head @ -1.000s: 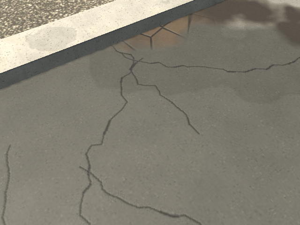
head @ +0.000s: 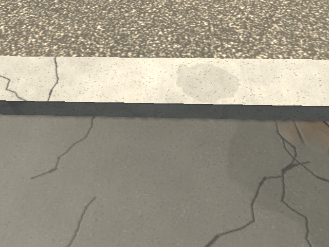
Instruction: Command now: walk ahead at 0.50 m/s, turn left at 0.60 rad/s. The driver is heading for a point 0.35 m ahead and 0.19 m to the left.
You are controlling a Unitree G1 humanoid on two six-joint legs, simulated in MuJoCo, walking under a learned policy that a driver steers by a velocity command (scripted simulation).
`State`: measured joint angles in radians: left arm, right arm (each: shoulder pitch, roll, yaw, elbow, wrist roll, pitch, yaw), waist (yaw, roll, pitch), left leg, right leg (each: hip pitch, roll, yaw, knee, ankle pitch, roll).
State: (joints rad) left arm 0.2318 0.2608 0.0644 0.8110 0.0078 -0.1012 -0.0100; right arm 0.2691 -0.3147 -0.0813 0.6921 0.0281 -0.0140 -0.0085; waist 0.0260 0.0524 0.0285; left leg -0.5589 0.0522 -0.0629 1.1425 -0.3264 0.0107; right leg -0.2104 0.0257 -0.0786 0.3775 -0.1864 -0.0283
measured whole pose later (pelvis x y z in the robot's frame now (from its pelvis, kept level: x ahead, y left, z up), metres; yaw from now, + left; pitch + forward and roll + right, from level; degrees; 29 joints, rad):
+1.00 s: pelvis +0.38 +0.07 -0.01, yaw +17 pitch +1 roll +0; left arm 0.08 0.24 0.03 0.85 0.01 -0.03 -0.01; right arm 0.21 -0.25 -0.03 0.85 -0.01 0.03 -0.02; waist -0.01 0.01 0.02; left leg -0.13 -0.03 -0.04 0.50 -0.38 0.02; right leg -0.35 0.00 -0.02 0.53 -0.20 -0.01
